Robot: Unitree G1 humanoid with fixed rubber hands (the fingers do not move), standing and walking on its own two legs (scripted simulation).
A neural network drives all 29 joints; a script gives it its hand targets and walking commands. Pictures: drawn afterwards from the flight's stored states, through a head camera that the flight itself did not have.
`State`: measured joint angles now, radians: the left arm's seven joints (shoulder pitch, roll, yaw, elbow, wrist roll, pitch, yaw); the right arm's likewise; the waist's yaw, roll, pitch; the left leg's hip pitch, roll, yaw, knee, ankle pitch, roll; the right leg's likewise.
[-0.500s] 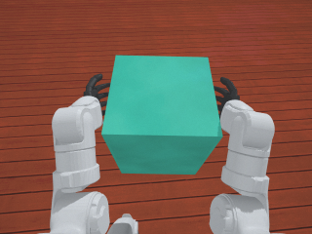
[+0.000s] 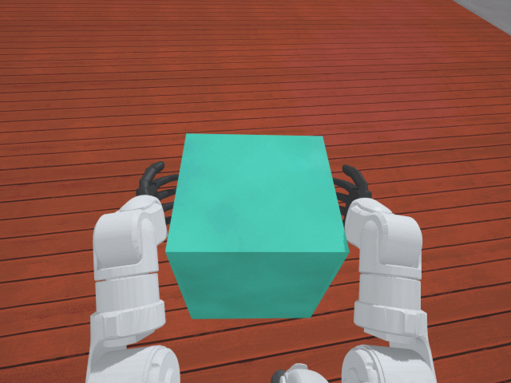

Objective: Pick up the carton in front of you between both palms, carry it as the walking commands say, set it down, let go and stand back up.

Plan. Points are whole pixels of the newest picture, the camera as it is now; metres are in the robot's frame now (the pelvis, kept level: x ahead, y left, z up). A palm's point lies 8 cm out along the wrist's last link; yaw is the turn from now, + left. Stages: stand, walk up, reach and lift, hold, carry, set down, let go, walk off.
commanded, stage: carry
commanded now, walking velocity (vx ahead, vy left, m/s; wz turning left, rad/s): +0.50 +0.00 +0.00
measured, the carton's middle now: (253, 233) +0.35 +0.00 +0.04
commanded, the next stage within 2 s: none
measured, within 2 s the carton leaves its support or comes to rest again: neither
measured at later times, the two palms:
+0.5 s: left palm (173, 110) +0.59 +0.15 +0.11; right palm (323, 115) +0.60 -0.15 +0.11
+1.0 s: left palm (177, 40) +0.91 +0.18 +0.11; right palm (291, 44) +0.90 -0.12 +0.12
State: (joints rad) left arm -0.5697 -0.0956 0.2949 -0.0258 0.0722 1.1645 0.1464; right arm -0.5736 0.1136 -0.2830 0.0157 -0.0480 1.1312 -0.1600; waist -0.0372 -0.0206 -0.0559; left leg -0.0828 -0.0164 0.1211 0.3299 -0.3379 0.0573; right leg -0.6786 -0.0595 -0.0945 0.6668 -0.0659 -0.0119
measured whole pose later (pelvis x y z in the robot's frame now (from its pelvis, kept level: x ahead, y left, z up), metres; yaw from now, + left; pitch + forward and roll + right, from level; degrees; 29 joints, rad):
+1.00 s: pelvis +0.66 +0.03 +0.01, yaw -1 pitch +4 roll -1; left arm -0.06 -0.13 0.07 -0.47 0.07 1.25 0.13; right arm -0.06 0.13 -0.07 -0.44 -0.05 1.23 -0.12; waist -0.01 -0.01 -0.16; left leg -0.02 0.02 0.20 0.20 -0.25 0.03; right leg -0.62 -0.12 -0.13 0.63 -0.03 0.03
